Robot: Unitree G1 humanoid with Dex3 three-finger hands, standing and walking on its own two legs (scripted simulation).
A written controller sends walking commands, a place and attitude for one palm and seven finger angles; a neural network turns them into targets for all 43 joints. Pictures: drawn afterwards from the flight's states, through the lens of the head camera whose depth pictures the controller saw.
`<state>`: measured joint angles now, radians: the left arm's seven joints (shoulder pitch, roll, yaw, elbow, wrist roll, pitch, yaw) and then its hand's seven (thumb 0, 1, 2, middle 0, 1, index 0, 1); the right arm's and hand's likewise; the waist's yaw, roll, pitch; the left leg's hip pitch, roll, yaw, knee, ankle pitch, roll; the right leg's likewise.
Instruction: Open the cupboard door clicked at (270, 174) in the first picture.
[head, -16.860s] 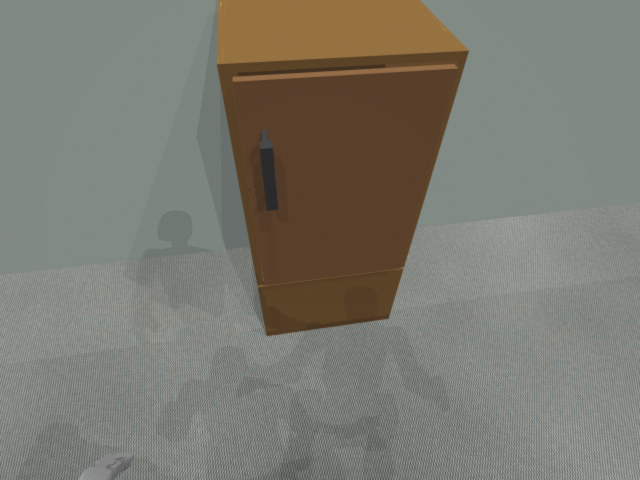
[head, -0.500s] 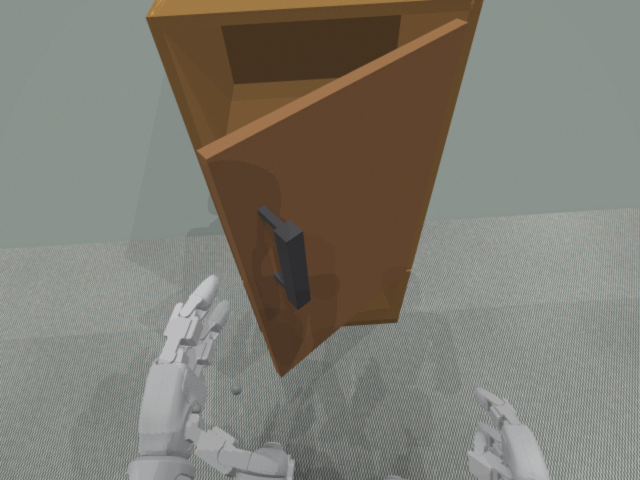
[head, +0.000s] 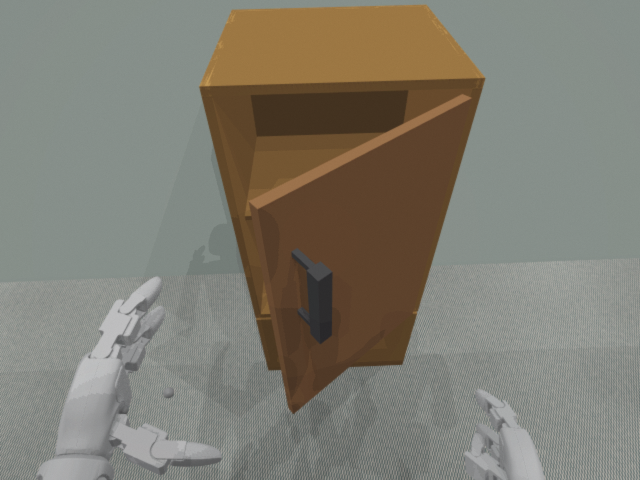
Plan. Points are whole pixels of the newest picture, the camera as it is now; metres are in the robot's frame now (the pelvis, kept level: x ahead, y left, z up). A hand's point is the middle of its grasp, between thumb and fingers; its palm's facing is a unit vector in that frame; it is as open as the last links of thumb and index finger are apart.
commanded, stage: draw the hand back to the body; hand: left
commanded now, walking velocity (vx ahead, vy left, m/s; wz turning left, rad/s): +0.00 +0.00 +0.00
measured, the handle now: (310, 296) +0.36 +0.05 +0.03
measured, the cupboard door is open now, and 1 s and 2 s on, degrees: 38 38 38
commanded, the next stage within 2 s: step back with the hand held close in 0.96 s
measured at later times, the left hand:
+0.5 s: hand (46, 327) +0.20 +0.26 +0.19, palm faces +0.38 -0.83 -0.40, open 10.1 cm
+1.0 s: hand (53, 314) +0.20 +0.25 +0.20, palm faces +0.44 -0.81 -0.40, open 7.5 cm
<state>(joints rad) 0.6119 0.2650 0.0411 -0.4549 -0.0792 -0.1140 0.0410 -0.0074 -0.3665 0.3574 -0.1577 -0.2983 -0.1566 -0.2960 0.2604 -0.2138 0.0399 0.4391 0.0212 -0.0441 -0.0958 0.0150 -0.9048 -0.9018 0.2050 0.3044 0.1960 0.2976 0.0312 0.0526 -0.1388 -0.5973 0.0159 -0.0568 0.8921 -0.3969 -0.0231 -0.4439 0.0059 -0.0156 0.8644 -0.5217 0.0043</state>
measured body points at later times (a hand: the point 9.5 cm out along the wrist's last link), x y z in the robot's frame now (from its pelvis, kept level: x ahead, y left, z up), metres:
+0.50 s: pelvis +0.01 +0.02 +0.04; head -0.01 +0.01 +0.49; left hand +0.18 +0.30 +0.21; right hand +0.20 -0.19 -0.04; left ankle +0.03 +0.13 -0.69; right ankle -0.05 -0.12 -0.69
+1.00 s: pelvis +0.01 -0.01 +0.05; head +0.00 -0.03 +0.49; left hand +0.18 +0.29 +0.23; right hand +0.21 -0.23 -0.03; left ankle +0.03 +0.13 -0.69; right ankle -0.05 -0.12 -0.69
